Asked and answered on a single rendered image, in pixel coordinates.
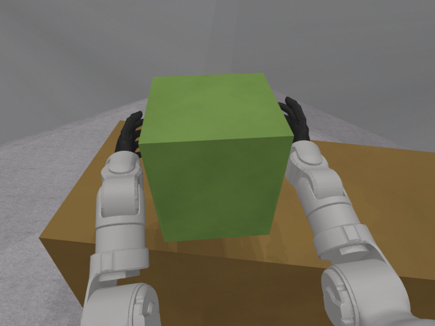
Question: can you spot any robot right upper arm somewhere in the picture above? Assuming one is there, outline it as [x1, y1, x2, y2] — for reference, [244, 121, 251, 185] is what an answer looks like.
[321, 258, 435, 326]

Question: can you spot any right robot hand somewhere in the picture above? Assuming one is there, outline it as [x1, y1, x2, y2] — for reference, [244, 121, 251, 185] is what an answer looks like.
[278, 96, 310, 143]

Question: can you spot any robot right forearm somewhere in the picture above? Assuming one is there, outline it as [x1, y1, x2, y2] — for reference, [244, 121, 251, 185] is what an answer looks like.
[285, 141, 411, 310]

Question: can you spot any robot left forearm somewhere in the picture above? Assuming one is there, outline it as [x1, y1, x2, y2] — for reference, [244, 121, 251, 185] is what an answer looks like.
[80, 151, 150, 326]

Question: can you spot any carton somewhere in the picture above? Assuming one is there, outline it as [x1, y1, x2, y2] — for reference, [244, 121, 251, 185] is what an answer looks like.
[138, 73, 294, 242]

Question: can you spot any pedestal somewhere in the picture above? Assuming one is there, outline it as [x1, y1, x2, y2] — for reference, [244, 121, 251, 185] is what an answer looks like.
[39, 120, 435, 326]

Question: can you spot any left robot hand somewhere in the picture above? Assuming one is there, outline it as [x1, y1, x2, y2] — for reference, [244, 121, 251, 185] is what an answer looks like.
[115, 111, 143, 158]

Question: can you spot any robot left upper arm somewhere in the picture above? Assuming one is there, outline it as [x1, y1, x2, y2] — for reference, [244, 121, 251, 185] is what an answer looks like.
[82, 283, 161, 326]

